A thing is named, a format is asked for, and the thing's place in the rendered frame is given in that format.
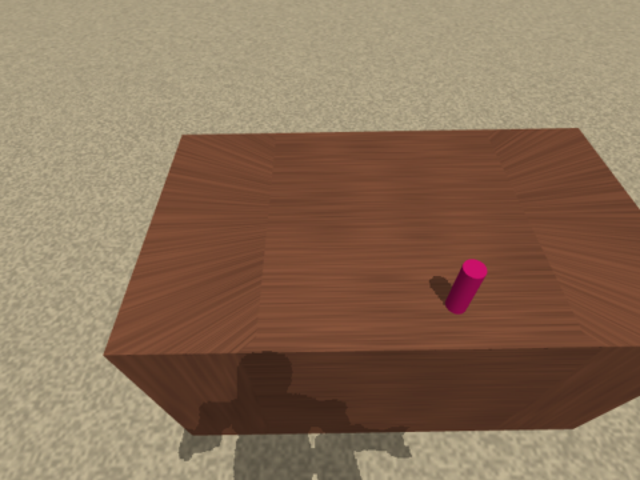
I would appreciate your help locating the can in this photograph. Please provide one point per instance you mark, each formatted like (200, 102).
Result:
(468, 281)

